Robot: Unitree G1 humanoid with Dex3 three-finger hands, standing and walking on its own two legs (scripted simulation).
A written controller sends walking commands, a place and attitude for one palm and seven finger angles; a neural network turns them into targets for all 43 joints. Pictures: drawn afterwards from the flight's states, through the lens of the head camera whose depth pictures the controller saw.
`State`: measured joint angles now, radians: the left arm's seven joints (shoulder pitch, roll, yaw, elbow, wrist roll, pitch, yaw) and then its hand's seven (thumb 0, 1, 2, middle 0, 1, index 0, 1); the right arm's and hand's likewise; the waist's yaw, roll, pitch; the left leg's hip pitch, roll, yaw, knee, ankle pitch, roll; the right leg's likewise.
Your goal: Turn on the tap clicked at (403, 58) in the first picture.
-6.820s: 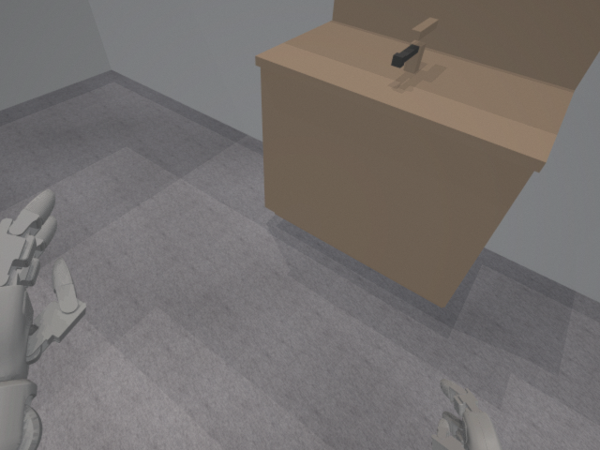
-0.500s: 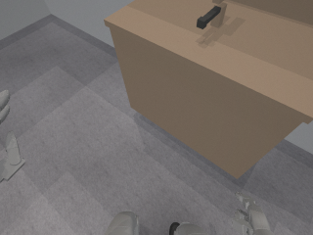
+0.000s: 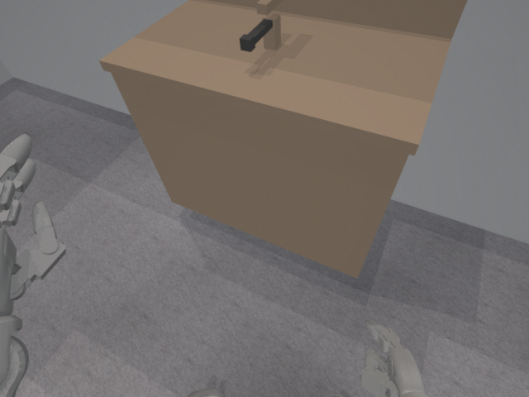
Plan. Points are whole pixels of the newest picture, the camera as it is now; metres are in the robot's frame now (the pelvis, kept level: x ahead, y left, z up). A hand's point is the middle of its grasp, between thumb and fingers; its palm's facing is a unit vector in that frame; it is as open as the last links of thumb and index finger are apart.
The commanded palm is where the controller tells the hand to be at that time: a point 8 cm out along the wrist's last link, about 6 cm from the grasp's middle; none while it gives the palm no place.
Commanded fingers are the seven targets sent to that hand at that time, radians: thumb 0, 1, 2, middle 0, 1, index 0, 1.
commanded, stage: turn to face it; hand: left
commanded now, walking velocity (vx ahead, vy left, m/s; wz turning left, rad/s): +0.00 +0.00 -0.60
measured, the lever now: (247, 43) +0.84 +0.16 +0.10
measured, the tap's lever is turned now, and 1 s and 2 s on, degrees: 0 0 0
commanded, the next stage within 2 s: take the last steps up to it in 1.16 s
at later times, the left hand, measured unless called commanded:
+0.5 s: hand (144, 270) +0.20 +0.15 +0.18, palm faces +0.18 -0.86 -0.47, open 7.4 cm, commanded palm +0.17 +0.18 +0.20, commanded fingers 0.00 0.90 0.90 -0.20 -0.30 -0.20 -0.30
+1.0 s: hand (270, 320) +0.17 +0.02 +0.20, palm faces -0.12 -0.84 -0.52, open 7.4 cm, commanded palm +0.14 +0.08 +0.20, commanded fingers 0.00 0.90 0.90 -0.20 -0.30 -0.20 -0.30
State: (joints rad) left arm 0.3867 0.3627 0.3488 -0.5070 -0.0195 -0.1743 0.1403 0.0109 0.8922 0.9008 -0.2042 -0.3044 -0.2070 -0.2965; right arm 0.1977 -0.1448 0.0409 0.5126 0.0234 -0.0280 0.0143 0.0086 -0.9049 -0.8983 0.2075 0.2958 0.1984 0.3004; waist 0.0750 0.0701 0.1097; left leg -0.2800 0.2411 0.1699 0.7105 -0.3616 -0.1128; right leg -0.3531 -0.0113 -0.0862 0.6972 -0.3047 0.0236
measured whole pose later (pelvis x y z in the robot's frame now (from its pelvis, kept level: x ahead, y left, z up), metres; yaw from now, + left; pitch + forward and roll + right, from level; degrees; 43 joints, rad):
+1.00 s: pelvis -0.14 -0.07 +0.02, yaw -32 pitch +2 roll +3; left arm 0.56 0.42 0.41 -0.55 -0.05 -0.21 0.15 0.01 0.89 0.90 -0.21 -0.31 -0.22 -0.30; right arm 0.18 -0.27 -0.04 0.57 0.02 0.06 -0.02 0.01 -0.91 -0.90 0.20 0.30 0.19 0.30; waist -0.01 -0.03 0.06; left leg -0.33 0.00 0.03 0.72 -0.48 -0.03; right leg -0.39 0.11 0.07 0.42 -0.05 -0.11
